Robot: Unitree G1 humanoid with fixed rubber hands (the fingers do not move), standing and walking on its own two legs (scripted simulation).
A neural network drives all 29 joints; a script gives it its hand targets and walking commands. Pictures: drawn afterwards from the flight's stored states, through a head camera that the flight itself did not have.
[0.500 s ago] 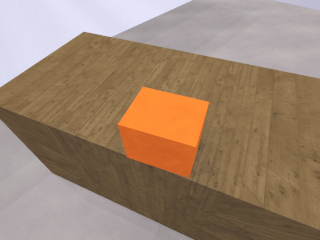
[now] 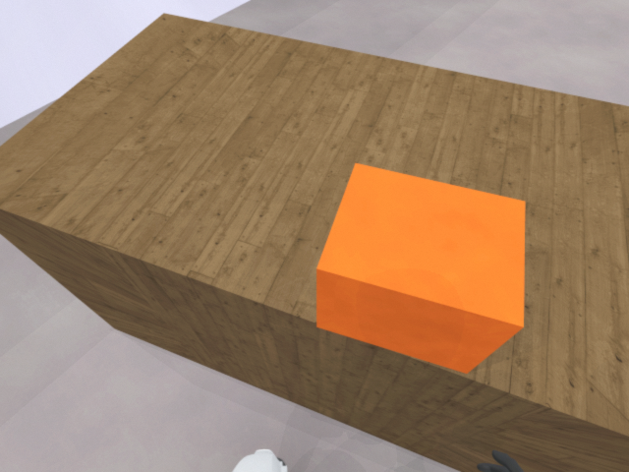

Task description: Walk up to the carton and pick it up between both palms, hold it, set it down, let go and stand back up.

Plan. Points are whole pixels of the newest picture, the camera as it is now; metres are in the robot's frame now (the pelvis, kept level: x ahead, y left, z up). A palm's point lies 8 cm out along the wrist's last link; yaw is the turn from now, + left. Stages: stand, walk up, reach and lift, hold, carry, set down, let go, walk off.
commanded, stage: walk up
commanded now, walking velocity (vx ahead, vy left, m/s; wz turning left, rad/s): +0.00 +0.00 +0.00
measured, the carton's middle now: (411, 269) +0.36 -0.09 +0.03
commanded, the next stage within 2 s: none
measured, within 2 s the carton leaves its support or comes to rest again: neither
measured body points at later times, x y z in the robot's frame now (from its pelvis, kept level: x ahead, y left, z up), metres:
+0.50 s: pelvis +0.05 +0.04 +0.02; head +0.06 +0.02 +0.47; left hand +0.01 +0.26 -0.13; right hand +0.04 -0.16 -0.15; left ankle +0.06 +0.14 -0.71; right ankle +0.03 -0.05 -0.72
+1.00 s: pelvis +0.04 +0.01 +0.03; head +0.07 +0.01 +0.48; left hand +0.01 +0.22 -0.14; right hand +0.01 -0.20 -0.14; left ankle +0.06 +0.14 -0.72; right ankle +0.03 -0.05 -0.69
